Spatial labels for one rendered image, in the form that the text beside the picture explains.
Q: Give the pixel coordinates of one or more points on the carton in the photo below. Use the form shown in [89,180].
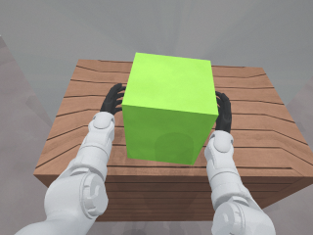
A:
[169,108]

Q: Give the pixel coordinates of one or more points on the pedestal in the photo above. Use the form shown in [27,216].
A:
[271,156]

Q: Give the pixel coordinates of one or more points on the robot left upper arm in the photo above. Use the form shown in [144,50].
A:
[72,205]

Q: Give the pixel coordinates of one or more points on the right robot hand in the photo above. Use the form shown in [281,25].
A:
[224,119]

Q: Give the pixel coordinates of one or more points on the robot right upper arm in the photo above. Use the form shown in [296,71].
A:
[232,218]

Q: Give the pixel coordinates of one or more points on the right robot forearm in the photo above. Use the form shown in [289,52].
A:
[224,179]

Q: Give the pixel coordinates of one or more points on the left robot hand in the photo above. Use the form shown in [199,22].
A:
[110,102]

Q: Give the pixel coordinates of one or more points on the left robot forearm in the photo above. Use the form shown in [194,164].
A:
[95,150]

